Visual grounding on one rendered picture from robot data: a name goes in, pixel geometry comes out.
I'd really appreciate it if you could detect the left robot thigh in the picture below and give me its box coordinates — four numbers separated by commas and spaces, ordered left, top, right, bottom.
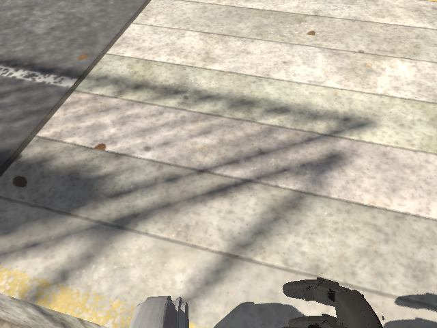
129, 296, 189, 328

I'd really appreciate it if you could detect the robot right hand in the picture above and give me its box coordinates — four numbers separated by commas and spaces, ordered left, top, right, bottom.
282, 277, 384, 328

